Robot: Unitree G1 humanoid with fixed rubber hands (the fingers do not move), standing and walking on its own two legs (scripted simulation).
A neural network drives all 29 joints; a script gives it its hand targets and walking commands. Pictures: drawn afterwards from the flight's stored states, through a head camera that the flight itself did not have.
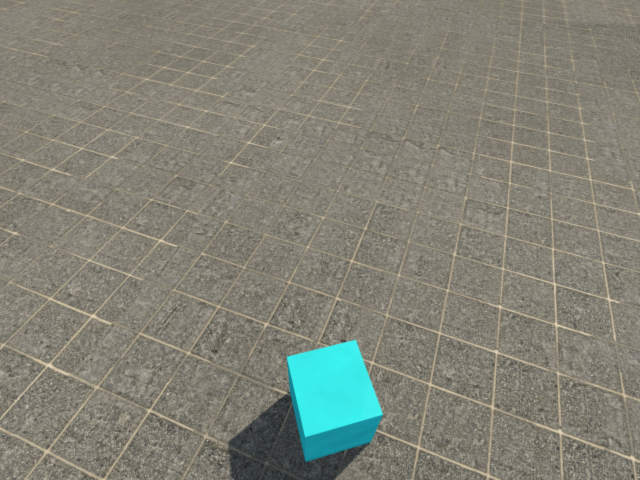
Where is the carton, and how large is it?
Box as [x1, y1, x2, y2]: [287, 340, 382, 461]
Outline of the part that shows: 355,340 287,357 290,393 305,461 369,442 382,415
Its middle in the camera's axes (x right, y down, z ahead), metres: +0.03 +0.46 +1.09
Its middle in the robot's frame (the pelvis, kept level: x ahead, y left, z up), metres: +0.46 -0.01 -0.65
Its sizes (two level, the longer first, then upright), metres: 0.210 0.200 0.250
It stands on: the floor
